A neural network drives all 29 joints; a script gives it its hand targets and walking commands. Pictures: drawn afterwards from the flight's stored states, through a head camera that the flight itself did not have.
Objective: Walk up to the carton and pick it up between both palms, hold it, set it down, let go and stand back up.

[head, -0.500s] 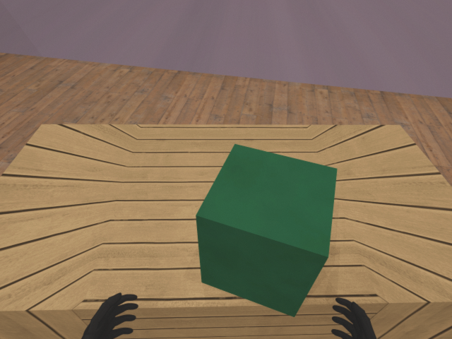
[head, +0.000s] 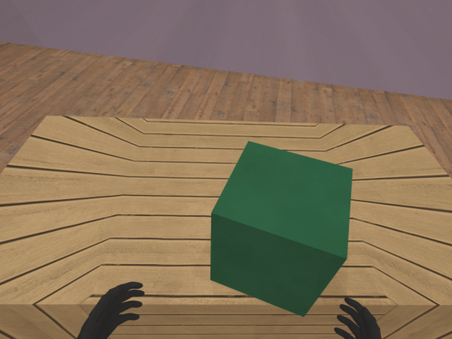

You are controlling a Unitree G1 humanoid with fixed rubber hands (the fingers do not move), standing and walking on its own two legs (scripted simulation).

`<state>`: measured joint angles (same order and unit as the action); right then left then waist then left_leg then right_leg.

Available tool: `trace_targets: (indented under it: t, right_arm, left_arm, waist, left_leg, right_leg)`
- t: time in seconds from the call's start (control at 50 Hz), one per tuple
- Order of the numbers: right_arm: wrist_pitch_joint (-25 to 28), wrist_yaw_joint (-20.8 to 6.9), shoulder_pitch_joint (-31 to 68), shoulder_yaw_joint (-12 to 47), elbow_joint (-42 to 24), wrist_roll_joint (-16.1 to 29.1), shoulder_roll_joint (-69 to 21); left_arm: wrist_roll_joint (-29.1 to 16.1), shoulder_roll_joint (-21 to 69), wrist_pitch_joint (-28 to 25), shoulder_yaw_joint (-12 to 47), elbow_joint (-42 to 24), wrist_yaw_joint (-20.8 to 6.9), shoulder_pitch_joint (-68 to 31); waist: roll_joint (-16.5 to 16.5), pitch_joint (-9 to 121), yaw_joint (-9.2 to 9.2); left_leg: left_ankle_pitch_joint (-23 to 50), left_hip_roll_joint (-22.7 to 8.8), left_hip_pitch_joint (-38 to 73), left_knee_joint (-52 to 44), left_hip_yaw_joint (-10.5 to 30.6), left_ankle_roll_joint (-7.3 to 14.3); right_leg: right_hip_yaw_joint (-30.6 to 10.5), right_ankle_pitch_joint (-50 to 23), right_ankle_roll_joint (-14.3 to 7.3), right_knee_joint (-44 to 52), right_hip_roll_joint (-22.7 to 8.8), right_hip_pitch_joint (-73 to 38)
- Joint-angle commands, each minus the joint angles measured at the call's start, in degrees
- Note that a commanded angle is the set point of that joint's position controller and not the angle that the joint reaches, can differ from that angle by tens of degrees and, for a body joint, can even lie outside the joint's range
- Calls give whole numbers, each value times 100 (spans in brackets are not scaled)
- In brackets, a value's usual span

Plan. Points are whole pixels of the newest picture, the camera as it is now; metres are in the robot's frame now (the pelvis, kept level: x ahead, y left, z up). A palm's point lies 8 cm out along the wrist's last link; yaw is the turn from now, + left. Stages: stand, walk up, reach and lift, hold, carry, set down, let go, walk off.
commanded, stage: reach and lift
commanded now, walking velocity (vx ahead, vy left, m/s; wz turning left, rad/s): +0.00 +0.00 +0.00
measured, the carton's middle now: (276, 228) +0.36 -0.07 -0.01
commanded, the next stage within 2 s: none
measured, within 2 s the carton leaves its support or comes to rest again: neither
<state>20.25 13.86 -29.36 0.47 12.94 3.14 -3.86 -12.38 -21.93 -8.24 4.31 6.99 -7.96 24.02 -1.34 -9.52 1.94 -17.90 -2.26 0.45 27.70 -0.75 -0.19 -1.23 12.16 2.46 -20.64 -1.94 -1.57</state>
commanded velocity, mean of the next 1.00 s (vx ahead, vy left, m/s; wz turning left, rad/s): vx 0.00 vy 0.00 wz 0.00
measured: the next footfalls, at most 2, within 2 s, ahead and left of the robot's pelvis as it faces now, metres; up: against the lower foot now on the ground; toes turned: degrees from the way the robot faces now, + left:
none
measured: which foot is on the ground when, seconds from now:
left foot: down 0.00-1.00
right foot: down 0.00-1.00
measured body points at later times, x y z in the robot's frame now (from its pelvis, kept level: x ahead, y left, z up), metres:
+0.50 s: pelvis +0.01 -0.01 +0.00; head +0.01 +0.01 +0.45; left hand +0.21 +0.21 +0.02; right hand +0.18 -0.21 +0.01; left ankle -0.02 +0.11 -0.74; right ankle +0.01 -0.17 -0.74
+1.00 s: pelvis +0.00 -0.01 +0.00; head +0.01 +0.01 +0.45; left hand +0.29 +0.20 +0.07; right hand +0.24 -0.22 +0.06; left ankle -0.02 +0.11 -0.74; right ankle +0.01 -0.17 -0.74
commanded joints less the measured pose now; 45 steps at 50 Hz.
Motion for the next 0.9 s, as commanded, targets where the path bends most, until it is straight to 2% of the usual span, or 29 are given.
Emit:
trace_targets:
  t: [0.0, 0.04, 0.08, 0.16, 0.2, 0.24, 0.26, 0.28, 0.3, 0.32, 0.34, 0.36, 0.4, 0.44, 0.46, 0.52, 0.56, 0.6, 0.62, 0.64, 0.66, 0.68, 0.72, 0.74, 0.78, 0.8, 0.82, 0.84, 0.88]
  right_arm:
    - [189, 44, -274, -175, -1008, 31, 308]
    - [170, 30, -228, -166, -1221, 57, 285]
    - [211, 5, -348, -127, -1118, 79, 367]
    - [33, -14, -45, -129, -1354, 156, 405]
    - [-60, -10, 8, -110, -1417, 237, 420]
    - [-176, 24, 91, -77, -1609, 233, 531]
    - [-235, 32, -54, -83, -1566, 307, 519]
    - [-286, 50, 167, -115, -1639, 266, 522]
    - [-364, 72, 94, -87, -1582, 328, 528]
    - [-462, 73, 180, -81, -1617, 315, 527]
    - [-522, 92, 132, -45, -1715, 321, 531]
    - [-567, 100, 215, -95, -1762, 366, 565]
    - [-713, 148, 148, -30, -1893, 393, 539]
    - [-864, 169, 267, -12, -1951, 342, 510]
    - [-932, 189, 454, -16, -2032, 382, 558]
    - [-1117, 227, 483, 14, -2245, 410, 537]
    - [-1271, 243, 769, -59, -2350, 413, 550]
    - [-1435, 279, 785, -94, -2458, 443, 562]
    - [-1521, 291, 954, -111, -2540, 452, 608]
    - [-1599, 297, 947, -5, -2529, 474, 605]
    - [-1657, 316, 1254, -64, -2769, 508, 692]
    - [-1747, 330, 1153, 6, -2731, 590, 670]
    - [-1909, 345, 1568, -155, -2639, 598, 829]
    - [-1979, 348, 1461, -44, -2717, 623, 858]
    - [-2126, 364, 1857, -138, -2731, 614, 940]
    - [-2216, 361, 1770, -147, -2660, 651, 973]
    - [-2301, 374, 2053, -168, -2806, 618, 987]
    - [-2370, 373, 1891, -101, -2818, 694, 952]
    - [-2480, 336, 2123, -147, -2834, 747, 1113]
  left_arm:
    - [-32, -622, -63, -253, -1339, 111, -103]
    - [-110, -641, -74, -218, -1524, 134, -197]
    - [-45, -608, -67, -172, -1462, 174, -47]
    - [-245, -729, 30, -116, -1372, 174, -437]
    - [-258, -704, 125, -161, -1419, 221, -421]
    - [-275, -836, 215, -173, -1489, 207, -491]
    - [-266, -737, 296, -200, -1505, 212, -368]
    - [-294, -851, 343, -211, -1509, 190, -685]
    - [-314, -853, 391, -195, -1530, 192, -694]
    - [-341, -867, 456, -316, -1387, 165, -839]
    - [-335, -821, 481, -259, -1535, 153, -726]
    - [-389, -777, 560, -309, -1408, 157, -748]
    - [-399, -832, 646, -311, -1588, 136, -900]
    - [-395, -850, 724, -391, -1459, 116, -1031]
    - [-447, -929, 742, -452, -1415, 103, -1139]
    - [-471, -908, 829, -506, -1505, 102, -1396]
    - [-537, -1012, 909, -466, -1512, 115, -1880]
    - [-606, -990, 949, -502, -1685, 147, -1897]
    - [-619, -1011, 992, -491, -1745, 153, -2085]
    - [-586, -1037, 1056, -560, -1553, 177, -1880]
    - [-681, -1127, 1115, -564, -1673, 164, -2283]
    - [-660, -1062, 1198, -574, -1588, 178, -2073]
    - [-654, -1078, 1342, -608, -1707, 193, -2557]
    - [-665, -1070, 1450, -632, -1670, 209, -2322]
    - [-622, -974, 1659, -707, -1610, 205, -2784]
    - [-576, -934, 1773, -770, -1551, 207, -2686]
    - [-646, -989, 1823, -749, -1824, 195, -3076]
    - [-617, -960, 1882, -831, -1867, 201, -2965]
    - [-560, -815, 2050, -843, -1881, 219, -3051]
  waist:
    - [882, 89, -47]
    - [925, 251, -85]
    - [1017, 281, -193]
    - [887, 324, -112]
    - [952, 324, -74]
    - [768, 409, -134]
    - [811, 411, -87]
    - [670, 513, -142]
    - [695, 430, -159]
    - [636, 336, -123]
    - [589, 457, -134]
    - [552, 440, -79]
    - [542, 516, -150]
    - [489, 460, -224]
    - [396, 434, -141]
    - [481, 544, -97]
    - [469, 586, -237]
    - [477, 758, -211]
    - [599, 895, -271]
    - [563, 825, -214]
    - [512, 1065, -200]
    - [593, 1067, -170]
    - [653, 1285, -246]
    - [564, 1335, -231]
    - [511, 1424, -224]
    - [596, 1367, -297]
    - [587, 1569, -374]
    - [626, 1553, -272]
    - [648, 1708, -357]
  left_leg:
    - [1430, -40, -881, -724, -157, -452]
    - [1566, -60, -796, -689, -129, -393]
    - [1877, -61, -699, -625, -135, -470]
    - [1504, 17, -835, -626, -182, -410]
    - [1672, -2, -850, -631, -149, -388]
    - [1727, 7, -742, -628, -96, -378]
    - [1854, -14, -629, -624, -96, -392]
    - [1858, 23, -612, -601, -120, -372]
    - [1890, 26, -633, -601, -120, -347]
    - [1723, 46, -684, -594, -130, -370]
    - [1643, 23, -554, -662, -89, -293]
    - [1769, 29, -511, -655, -106, -329]
    - [1820, 63, -475, -617, -147, -291]
    - [1591, 72, -518, -627, -129, -282]
    - [1486, 84, -580, -635, -133, -234]
    - [1337, 80, -570, -670, -141, -197]
    - [1136, 70, -711, -648, -114, -157]
    - [1131, 52, -648, -694, -112, -163]
    - [1132, 49, -717, -672, -86, -180]
    - [1258, 49, -731, -628, -93, -125]
    - [1250, 78, -769, -614, -131, -154]
    - [1342, 72, -689, -624, -128, -137]
    - [1494, 51, -694, -582, -98, -170]
    - [1627, 76, -603, -600, -126, -129]
    - [1716, 83, -533, -630, -117, -156]
    - [1753, 98, -463, -619, -159, -160]
    - [1728, 108, -432, -616, -151, -147]
    - [1782, 126, -392, -653, -146, -141]
    - [2012, 113, -242, -691, -108, -182]
  right_leg:
    - [185, -521, -515, 259, 197, -153]
    - [176, -634, -524, 257, 192, -146]
    - [165, -807, -544, 280, 194, -106]
    - [147, -752, -532, 310, 176, -83]
    - [144, -919, -522, 309, 167, -167]
    - [216, -1053, -477, 276, 187, -134]
    - [151, -1125, -503, 281, 175, -143]
    - [176, -1208, -488, 299, 168, -92]
    - [179, -1283, -454, 277, 166, -102]
    - [176, -1109, -450, 324, 170, -53]
    - [163, -1127, -447, 325, 154, 5]
    - [177, -1131, -454, 368, 145, 18]
    - [179, -1255, -397, 364, 150, 100]
    - [160, -1112, -411, 407, 104, 231]
    - [179, -1087, -391, 404, 115, 215]
    - [98, -1041, -377, 363, 52, 279]
    - [88, -871, -377, 372, 84, 404]
    - [104, -919, -377, 356, 93, 391]
    - [103, -935, -390, 352, 110, 345]
    - [49, -1073, -372, 290, 81, 312]
    - [82, -1156, -356, 274, 116, 320]
    - [54, -1270, -342, 262, 88, 246]
    - [96, -1321, -378, 234, 116, 287]
    - [84, -1540, -325, 217, 126, 231]
    - [76, -1567, -329, 220, 115, 242]
    - [92, -1596, -329, 247, 121, 305]
    - [117, -1588, -317, 239, 128, 291]
    - [98, -1643, -308, 232, 121, 254]
    - [170, -1742, -326, 265, 181, 218]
